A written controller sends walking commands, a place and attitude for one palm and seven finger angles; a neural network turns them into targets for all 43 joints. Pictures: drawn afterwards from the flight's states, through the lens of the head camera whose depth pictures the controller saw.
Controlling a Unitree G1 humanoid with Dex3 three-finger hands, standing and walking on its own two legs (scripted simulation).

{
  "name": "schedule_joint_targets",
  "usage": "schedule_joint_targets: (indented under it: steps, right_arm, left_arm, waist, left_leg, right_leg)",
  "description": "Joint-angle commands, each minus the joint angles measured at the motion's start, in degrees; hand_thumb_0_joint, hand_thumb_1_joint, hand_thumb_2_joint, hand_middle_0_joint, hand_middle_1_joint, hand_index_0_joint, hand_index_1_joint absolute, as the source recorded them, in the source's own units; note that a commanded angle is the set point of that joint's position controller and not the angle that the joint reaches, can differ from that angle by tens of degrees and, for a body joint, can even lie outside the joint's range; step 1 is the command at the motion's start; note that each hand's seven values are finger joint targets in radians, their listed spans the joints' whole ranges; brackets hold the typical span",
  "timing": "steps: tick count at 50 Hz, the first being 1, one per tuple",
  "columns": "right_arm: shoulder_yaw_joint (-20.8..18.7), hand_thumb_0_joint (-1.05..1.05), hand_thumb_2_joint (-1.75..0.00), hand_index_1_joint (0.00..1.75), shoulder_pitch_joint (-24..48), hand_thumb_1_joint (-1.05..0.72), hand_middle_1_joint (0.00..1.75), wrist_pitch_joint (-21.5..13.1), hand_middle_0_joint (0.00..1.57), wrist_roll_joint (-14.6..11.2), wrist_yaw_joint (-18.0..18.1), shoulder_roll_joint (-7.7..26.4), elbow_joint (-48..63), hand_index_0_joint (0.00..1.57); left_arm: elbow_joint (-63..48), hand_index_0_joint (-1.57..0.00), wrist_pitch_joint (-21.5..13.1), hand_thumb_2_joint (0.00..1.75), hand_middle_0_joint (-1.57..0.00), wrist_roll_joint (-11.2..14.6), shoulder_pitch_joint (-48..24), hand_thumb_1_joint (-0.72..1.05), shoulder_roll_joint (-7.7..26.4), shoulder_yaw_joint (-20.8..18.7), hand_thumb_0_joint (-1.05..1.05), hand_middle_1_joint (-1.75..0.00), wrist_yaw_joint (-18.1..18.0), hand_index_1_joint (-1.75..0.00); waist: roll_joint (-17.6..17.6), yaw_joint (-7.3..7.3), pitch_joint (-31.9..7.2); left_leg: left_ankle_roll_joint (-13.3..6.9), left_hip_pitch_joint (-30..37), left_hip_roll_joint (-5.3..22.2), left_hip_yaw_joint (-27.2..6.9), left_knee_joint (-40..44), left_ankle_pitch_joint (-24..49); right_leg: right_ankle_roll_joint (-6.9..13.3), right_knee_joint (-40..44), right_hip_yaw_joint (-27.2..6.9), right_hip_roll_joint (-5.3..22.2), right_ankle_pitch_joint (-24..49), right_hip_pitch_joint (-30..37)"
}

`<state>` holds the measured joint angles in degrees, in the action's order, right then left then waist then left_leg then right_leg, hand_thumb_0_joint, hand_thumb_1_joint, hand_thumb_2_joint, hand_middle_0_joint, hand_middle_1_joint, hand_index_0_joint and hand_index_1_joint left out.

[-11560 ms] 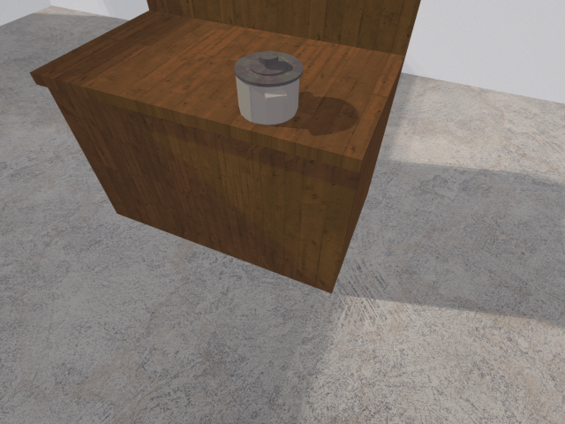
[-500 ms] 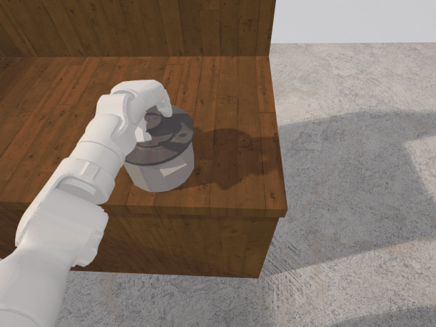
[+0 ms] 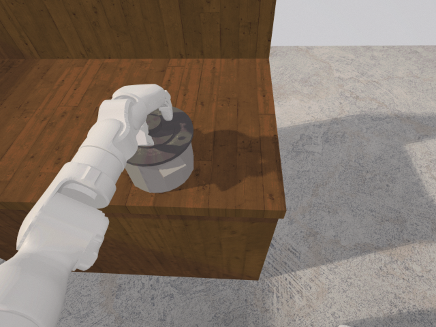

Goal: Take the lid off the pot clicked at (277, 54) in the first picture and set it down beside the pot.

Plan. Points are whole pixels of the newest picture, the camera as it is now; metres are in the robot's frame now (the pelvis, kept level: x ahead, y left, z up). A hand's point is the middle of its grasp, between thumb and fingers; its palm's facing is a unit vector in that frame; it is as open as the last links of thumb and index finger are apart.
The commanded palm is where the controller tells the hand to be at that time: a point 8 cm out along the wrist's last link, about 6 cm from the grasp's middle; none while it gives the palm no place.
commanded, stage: close the fingers and squeeze the knob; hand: left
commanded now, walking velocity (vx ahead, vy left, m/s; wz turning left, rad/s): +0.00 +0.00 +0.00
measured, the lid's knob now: (149, 124) +0.50 +0.13 +0.09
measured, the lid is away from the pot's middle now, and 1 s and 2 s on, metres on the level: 0.00 0.00 0.01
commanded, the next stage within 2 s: lift the lid straight up in 1.48 s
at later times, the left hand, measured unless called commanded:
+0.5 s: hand (145, 124) +0.47 +0.13 +0.11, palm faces -0.42 -0.03 -0.91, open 7.9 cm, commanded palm +0.47 +0.14 +0.17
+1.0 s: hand (145, 122) +0.48 +0.13 +0.11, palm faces -0.42 -0.02 -0.91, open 7.5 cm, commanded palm +0.47 +0.13 +0.17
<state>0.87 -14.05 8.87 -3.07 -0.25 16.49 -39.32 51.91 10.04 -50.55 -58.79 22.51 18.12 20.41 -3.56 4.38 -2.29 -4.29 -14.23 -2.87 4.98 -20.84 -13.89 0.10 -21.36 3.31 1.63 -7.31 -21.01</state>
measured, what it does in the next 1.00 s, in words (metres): stands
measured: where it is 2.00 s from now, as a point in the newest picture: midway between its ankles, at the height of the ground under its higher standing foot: outside the picture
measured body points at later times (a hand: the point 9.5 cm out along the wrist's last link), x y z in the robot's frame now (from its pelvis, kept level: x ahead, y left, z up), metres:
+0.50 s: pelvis +0.00 +0.00 +0.00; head +0.05 -0.02 +0.45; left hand +0.49 +0.13 +0.16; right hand +0.06 -0.27 -0.14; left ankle -0.04 +0.07 -0.74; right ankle +0.03 -0.12 -0.74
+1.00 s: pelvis +0.00 +0.00 +0.00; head +0.05 -0.02 +0.45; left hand +0.49 +0.13 +0.17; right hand +0.06 -0.26 -0.14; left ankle -0.04 +0.07 -0.74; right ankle +0.03 -0.12 -0.74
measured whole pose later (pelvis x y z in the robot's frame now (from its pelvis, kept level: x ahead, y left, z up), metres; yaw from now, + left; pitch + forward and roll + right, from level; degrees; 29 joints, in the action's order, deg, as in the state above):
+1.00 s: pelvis +0.00 +0.00 +0.00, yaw +0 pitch +8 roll +0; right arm 0.7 -15.8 8.3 -3.1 0.5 16.4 -40.5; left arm 56.5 8.9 -50.6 -62.4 23.5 18.0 21.6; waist -3.4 5.4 -2.6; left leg -4.4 -15.8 -3.0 5.0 -21.5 -14.4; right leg -0.1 -22.1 3.1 1.7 -7.8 -22.6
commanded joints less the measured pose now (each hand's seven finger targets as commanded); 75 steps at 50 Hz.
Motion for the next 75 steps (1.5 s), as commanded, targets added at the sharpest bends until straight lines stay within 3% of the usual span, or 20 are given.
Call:
schedule_joint_targets:
  steps: [1, 3, 5, 9, 13, 18, 21, 24, 26, 29, 32, 39, 42, 43, 45, 51, 63, 66, 68, 75]
  right_arm:
    - [-2.30, 0.00, -0.90, 0.30, -0.11, -0.90, 0.30, -1.61, 0.20, -0.19, 0.72, 7.48, 5.25, 0.20]
    - [-2.48, 0.00, -0.90, 0.30, -0.10, -0.90, 0.30, -1.92, 0.20, 0.01, 0.52, 7.00, 5.52, 0.20]
    - [-2.36, 0.00, -0.90, 0.30, -0.46, -0.90, 0.30, -1.43, 0.20, -0.27, 0.73, 7.56, 4.58, 0.20]
    - [-2.33, 0.00, -0.90, 0.30, -0.45, -0.90, 0.30, -1.85, 0.20, -0.05, 1.29, 7.38, 5.15, 0.20]
    - [-2.31, 0.00, -0.90, 0.30, -0.67, -0.90, 0.30, -1.52, 0.20, -0.37, 1.29, 7.63, 4.53, 0.20]
    - [-2.51, 0.00, -0.90, 0.30, -1.72, -0.90, 0.30, -1.96, 0.20, -0.04, 1.42, 7.73, 4.60, 0.20]
    - [-2.54, 0.00, -0.90, 0.30, -1.73, -0.90, 0.30, -1.79, 0.20, -0.30, 1.33, 7.77, 4.03, 0.20]
    - [-2.53, 0.00, -0.90, 0.30, -2.04, -0.90, 0.30, -1.89, 0.20, -0.10, 1.42, 7.87, 4.24, 0.20]
    - [-2.71, 0.00, -0.90, 0.30, -2.12, -0.90, 0.30, -1.71, 0.20, -0.26, 1.43, 7.84, 3.91, 0.20]
    - [-2.62, 0.00, -0.90, 0.30, -2.67, -0.90, 0.30, -1.80, 0.20, -0.20, 1.65, 8.24, 3.50, 0.20]
    - [-2.85, 0.00, -0.90, 0.30, -2.61, -0.90, 0.30, -1.87, 0.20, -0.28, 1.51, 8.06, 3.65, 0.20]
    - [-3.01, 0.00, -0.90, 0.30, -3.43, -0.90, 0.30, -2.21, 0.20, 0.06, 1.22, 8.01, 3.86, 0.20]
    - [-3.08, 0.00, -0.90, 0.30, -3.15, -0.90, 0.30, -1.84, 0.20, -0.27, 1.21, 8.10, 3.27, 0.20]
    - [-2.96, 0.00, -0.90, 0.30, -3.43, -0.90, 0.30, -1.87, 0.20, -0.25, 1.29, 8.26, 3.11, 0.20]
    - [-2.86, 0.00, -0.90, 0.30, -3.03, -0.90, 0.30, -2.28, 0.20, 0.07, 1.25, 7.86, 4.10, 0.20]
    - [-3.02, 0.00, -0.90, 0.30, -2.62, -0.90, 0.30, -1.95, 0.20, 0.00, 0.81, 7.81, 3.97, 0.20]
    - [-2.76, 0.00, -0.90, 0.30, -2.43, -0.90, 0.30, -1.77, 0.20, -0.08, 1.19, 7.95, 3.66, 0.20]
    - [-2.75, 0.00, -0.90, 0.30, -1.90, -0.90, 0.30, -1.88, 0.20, 0.00, 0.97, 7.54, 4.13, 0.20]
    - [-2.87, 0.00, -0.90, 0.30, -2.38, -0.90, 0.30, -1.62, 0.20, -0.13, 1.04, 8.06, 3.70, 0.20]
    - [-2.63, 0.00, -0.90, 0.30, -1.51, -0.90, 0.30, -1.62, 0.20, -0.05, 0.79, 7.66, 4.17, 0.20]
  left_arm:
    - [-9.52, -0.51, -0.04, 0.95, -0.51, -0.77, -31.42, 0.05, 13.30, -5.68, 0.00, -0.96, -2.39, -0.96]
    - [-11.29, -0.52, -0.19, 0.94, -0.52, -0.52, -32.01, 0.07, 9.70, -2.84, 0.00, -0.97, -2.09, -0.97]
    - [-6.90, -0.53, 0.27, 0.94, -0.53, -0.61, -30.51, 0.09, 10.82, -4.00, 0.00, -0.99, -2.01, -0.99]
    - [-9.49, -0.56, -0.68, 0.92, -0.56, -0.58, -33.39, 0.13, 13.58, -5.71, 0.00, -1.02, -1.88, -1.02]
    - [-5.62, -0.58, -0.66, 0.90, -0.58, -0.71, -30.51, 0.18, 10.73, -3.44, 0.00, -1.04, -1.46, -1.04]
    - [-8.22, -0.62, -1.46, 0.87, -0.62, -0.85, -33.27, 0.23, 14.87, -6.46, 0.00, -1.06, -1.72, -1.06]
    - [-4.20, -0.64, -0.99, 0.84, -0.64, -0.69, -31.09, 0.27, 10.46, -3.28, 0.00, -1.07, -1.47, -1.07]
    - [-5.66, -0.67, -1.63, 0.81, -0.67, -1.17, -31.59, 0.31, 14.09, -6.19, 0.00, -1.07, -1.63, -1.07]
    - [-4.56, -0.68, -1.40, 0.79, -0.68, -0.83, -31.33, 0.33, 10.18, -3.14, 0.00, -1.07, -1.41, -1.07]
    - [-3.49, -0.71, -1.51, 0.75, -0.71, -1.12, -32.51, 0.37, 14.04, -5.92, 0.00, -1.07, -1.52, -1.07]
    - [-4.94, -0.74, -1.80, 0.71, -0.74, -0.73, -33.44, 0.42, 10.06, -2.79, 0.00, -1.07, -1.21, -1.07]
    - [-6.55, -0.81, -2.01, 0.58, -0.81, -0.74, -34.30, 0.53, 11.95, -4.76, 0.00, -1.06, -1.69, -1.06]
    - [-3.41, -0.84, -1.43, 0.51, -0.84, -0.18, -33.44, 0.58, 7.60, -1.29, 0.00, -1.05, -1.20, -1.05]
    - [-3.51, -0.85, -1.39, 0.48, -0.85, -0.32, -33.46, 0.60, 10.40, -3.54, 0.00, -1.04, -1.32, -1.04]
    - [-6.64, -0.81, -1.89, 0.55, -0.80, -0.29, -33.87, 0.52, 11.09, -4.13, 0.00, -1.04, -1.31, -1.04]
    - [-6.04, -0.78, -1.62, 0.62, -0.77, 0.02, -31.19, 0.46, 8.79, -2.73, 0.00, -1.02, -1.20, -1.03]
    - [-6.74, -0.82, -1.10, 0.68, -0.81, -0.12, -33.82, 0.56, 11.09, -3.94, 0.00, -1.02, -0.88, -1.04]
    - [-7.10, -0.84, -1.16, 0.70, -0.82, -0.03, -32.26, 0.59, 8.24, -1.93, 0.00, -1.03, -0.78, -1.05]
    - [-7.63, -0.85, -1.20, 0.71, -0.83, -0.02, -33.00, 0.61, 11.49, -4.43, 0.00, -1.03, -0.85, -1.05]
    - [-7.63, -0.89, -0.99, 0.75, -0.87, 0.16, -31.25, 0.67, 8.69, -2.21, 0.00, -1.05, -0.76, -1.07]
  waist:
    - [4.79, 0.50, -22.88]
    - [3.26, 0.95, -24.12]
    - [6.01, 1.21, -20.62]
    - [5.13, 0.92, -24.45]
    - [5.85, 1.44, -20.82]
    - [4.87, 1.21, -24.65]
    - [5.94, 1.69, -20.27]
    - [5.06, 1.12, -23.01]
    - [5.60, 1.86, -21.29]
    - [5.94, 1.79, -21.48]
    - [4.05, 2.20, -21.98]
    - [3.87, 1.69, -24.55]
    - [5.78, 2.86, -20.79]
    - [6.05, 2.44, -20.95]
    - [4.48, 1.72, -24.46]
    - [5.00, 1.70, -22.32]
    - [5.06, 1.79, -23.57]
    - [4.55, 1.71, -23.39]
    - [5.61, 1.78, -23.33]
    - [4.49, 1.61, -22.42]
  left_leg:
    - [0.83, 4.63, 0.51, -5.97, 1.01, 19.77]
    - [1.10, 7.77, 0.97, -6.86, 0.30, 23.43]
    - [1.08, 5.00, 0.69, -6.01, 0.86, 19.82]
    - [0.69, 4.97, 0.45, -5.97, 0.83, 19.27]
    - [0.84, 3.69, 0.55, -5.86, 0.95, 18.98]
    - [0.70, 5.98, 0.62, -6.40, 0.39, 21.62]
    - [0.87, 3.96, 0.67, -6.06, 0.70, 19.13]
    - [0.76, 4.71, 0.61, -6.16, 0.28, 21.27]
    - [0.86, 4.56, 0.71, -5.89, 0.37, 20.43]
    - [0.72, 3.80, 0.68, -5.94, 0.33, 19.66]
    - [1.05, 5.36, 0.87, -6.46, 0.03, 22.04]
    - [1.31, 7.90, 1.25, -7.22, -0.46, 24.49]
    - [1.25, 5.51, 0.99, -6.62, -0.19, 21.39]
    - [1.08, 5.11, 0.99, -6.44, 0.04, 20.26]
    - [1.02, 6.59, 0.82, -6.72, -0.21, 21.92]
    - [1.28, 7.74, 1.22, -6.83, -0.60, 24.10]
    - [1.02, 5.86, 0.78, -6.49, -0.22, 22.36]
    - [1.22, 7.36, 0.89, -6.79, -0.74, 24.47]
    - [1.11, 7.01, 0.97, -6.57, -0.53, 24.54]
    - [1.17, 7.20, 0.88, -6.68, -0.61, 24.73]
  right_leg:
    - [2.58, -1.28, -3.34, -2.60, 14.43, 14.28]
    - [2.57, -1.30, -3.21, -2.67, 14.27, 12.02]
    - [2.42, -1.00, -2.69, -2.96, 13.27, 11.94]
    - [2.47, -1.33, -3.46, -2.50, 14.63, 14.86]
    - [2.38, -1.13, -2.84, -2.78, 13.68, 12.76]
    - [2.38, -1.17, -3.36, -2.79, 15.03, 13.83]
    - [2.34, -1.03, -2.74, -2.88, 13.30, 11.35]
    - [2.48, -1.45, -3.20, -2.77, 14.74, 13.03]
    - [2.29, -1.18, -2.80, -2.83, 14.14, 11.28]
    - [2.39, -1.30, -3.03, -2.93, 14.03, 11.74]
    - [2.44, -1.49, -2.68, -2.84, 13.85, 9.92]
    - [2.40, -1.82, -2.90, -2.93, 13.93, 9.58]
    - [2.25, -1.38, -2.28, -3.16, 12.80, 8.21]
    - [2.23, -1.46, -2.56, -3.16, 12.61, 8.97]
    - [2.32, -1.83, -3.04, -2.79, 14.03, 10.73]
    - [2.21, -1.61, -2.45, -3.07, 13.86, 8.89]
    - [2.25, -2.04, -2.82, -2.86, 14.93, 11.47]
    - [2.19, -2.04, -2.58, -2.86, 15.33, 10.54]
    - [2.11, -1.81, -2.57, -3.01, 15.78, 11.21]
    - [2.18, -1.80, -2.37, -2.99, 15.69, 10.68]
